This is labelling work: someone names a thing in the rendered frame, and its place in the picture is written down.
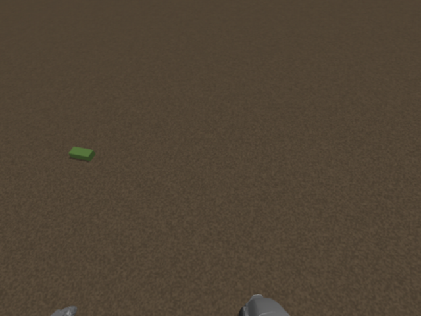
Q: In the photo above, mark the small box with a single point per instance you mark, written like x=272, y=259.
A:
x=81, y=153

